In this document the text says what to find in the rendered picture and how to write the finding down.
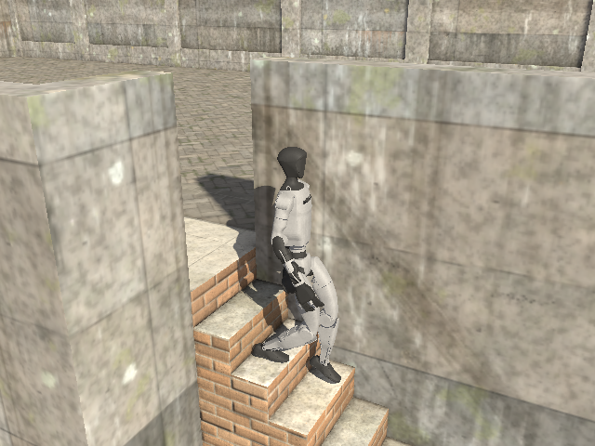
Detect stairs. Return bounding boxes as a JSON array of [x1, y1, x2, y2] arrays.
[[191, 247, 413, 446]]

